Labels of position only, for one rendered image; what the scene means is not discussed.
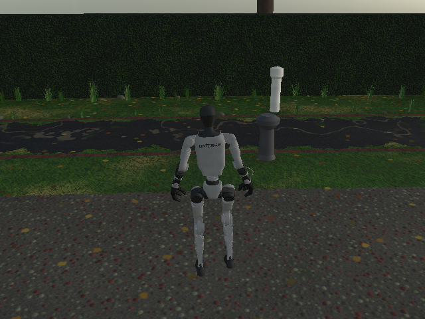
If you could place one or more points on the robot right forearm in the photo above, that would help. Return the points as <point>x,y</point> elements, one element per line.
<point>244,174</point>

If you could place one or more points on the left robot hand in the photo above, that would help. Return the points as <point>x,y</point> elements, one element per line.
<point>174,192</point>

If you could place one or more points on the left robot upper arm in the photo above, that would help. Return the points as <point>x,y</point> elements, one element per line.
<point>185,152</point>

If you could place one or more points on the robot left forearm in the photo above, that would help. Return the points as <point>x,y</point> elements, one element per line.
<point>177,177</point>

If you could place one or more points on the right robot hand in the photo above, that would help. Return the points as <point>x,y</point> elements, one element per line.
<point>245,187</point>

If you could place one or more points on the left robot thigh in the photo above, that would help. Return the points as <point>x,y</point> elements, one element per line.
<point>197,200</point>

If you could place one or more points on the right robot upper arm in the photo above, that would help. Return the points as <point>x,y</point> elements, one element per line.
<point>234,149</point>

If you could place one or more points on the robot left foot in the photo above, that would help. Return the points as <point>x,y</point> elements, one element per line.
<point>200,270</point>

